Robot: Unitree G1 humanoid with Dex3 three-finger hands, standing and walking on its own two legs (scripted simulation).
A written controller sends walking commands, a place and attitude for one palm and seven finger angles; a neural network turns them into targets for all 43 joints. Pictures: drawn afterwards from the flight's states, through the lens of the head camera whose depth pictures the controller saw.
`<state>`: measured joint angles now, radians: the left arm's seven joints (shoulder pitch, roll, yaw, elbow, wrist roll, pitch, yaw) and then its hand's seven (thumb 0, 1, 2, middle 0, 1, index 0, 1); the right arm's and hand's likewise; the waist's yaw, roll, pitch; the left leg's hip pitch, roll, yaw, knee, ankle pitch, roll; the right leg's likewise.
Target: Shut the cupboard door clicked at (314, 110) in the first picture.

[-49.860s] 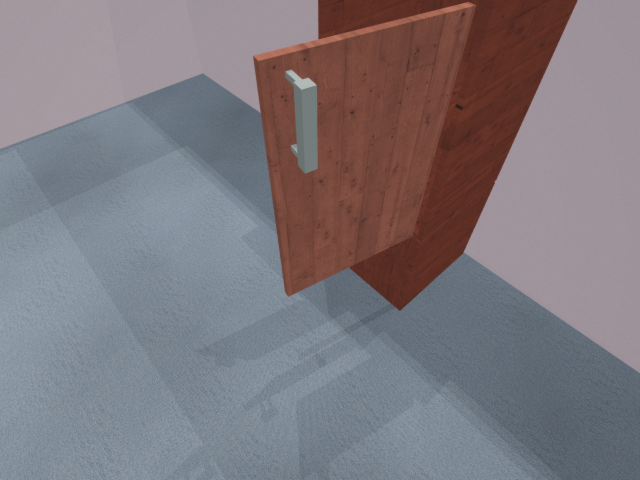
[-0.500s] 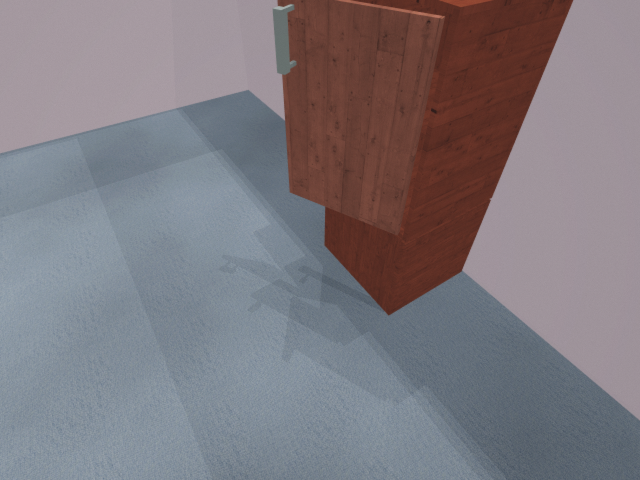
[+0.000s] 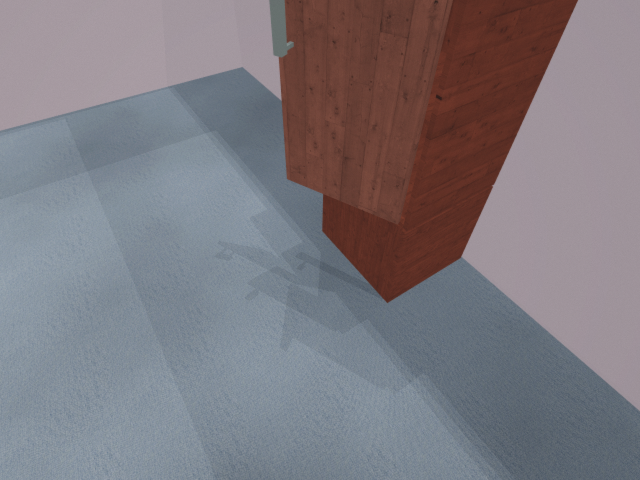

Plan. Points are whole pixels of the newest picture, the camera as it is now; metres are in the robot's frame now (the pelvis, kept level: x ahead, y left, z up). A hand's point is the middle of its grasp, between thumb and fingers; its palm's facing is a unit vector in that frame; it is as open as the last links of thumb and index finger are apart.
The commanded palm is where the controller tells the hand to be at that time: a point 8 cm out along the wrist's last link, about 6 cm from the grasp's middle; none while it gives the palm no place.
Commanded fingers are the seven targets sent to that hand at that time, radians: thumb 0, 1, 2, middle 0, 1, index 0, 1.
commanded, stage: look to check the result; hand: left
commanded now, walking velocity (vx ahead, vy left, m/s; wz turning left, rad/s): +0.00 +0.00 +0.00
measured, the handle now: (283, 19) +1.00 +0.13 +0.15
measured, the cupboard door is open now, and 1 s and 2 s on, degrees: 25 25 25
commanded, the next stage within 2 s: walk to a spot facing it in 0.36 s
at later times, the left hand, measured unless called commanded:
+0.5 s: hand out of the picture +0.02 +0.17 -0.17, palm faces +0.02 -0.98 -0.21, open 7.4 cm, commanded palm none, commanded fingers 0.00 0.90 0.90 -0.20 -0.30 -0.20 -0.30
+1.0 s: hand out of the picture +0.05 +0.22 -0.17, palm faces +0.23 -0.94 -0.24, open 7.4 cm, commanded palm none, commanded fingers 0.00 0.90 0.90 -0.20 -0.30 -0.20 -0.30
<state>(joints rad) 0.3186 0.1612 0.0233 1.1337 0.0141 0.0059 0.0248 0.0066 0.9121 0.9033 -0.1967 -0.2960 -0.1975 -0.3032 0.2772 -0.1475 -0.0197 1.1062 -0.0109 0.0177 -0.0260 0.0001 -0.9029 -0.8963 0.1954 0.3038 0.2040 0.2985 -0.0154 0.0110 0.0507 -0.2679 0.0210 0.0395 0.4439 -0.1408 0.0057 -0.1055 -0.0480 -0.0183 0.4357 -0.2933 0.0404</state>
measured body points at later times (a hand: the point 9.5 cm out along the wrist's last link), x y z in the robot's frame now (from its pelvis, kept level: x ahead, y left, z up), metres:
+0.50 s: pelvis +0.02 -0.01 +0.00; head +0.03 -0.01 +0.45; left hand +0.02 +0.22 -0.16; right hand +0.04 -0.26 -0.15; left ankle +0.06 +0.11 -0.74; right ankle -0.04 -0.15 -0.74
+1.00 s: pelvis +0.01 +0.00 +0.00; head +0.06 +0.02 +0.44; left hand +0.04 +0.27 -0.15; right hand +0.10 -0.24 -0.15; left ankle +0.05 +0.10 -0.74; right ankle -0.01 -0.15 -0.67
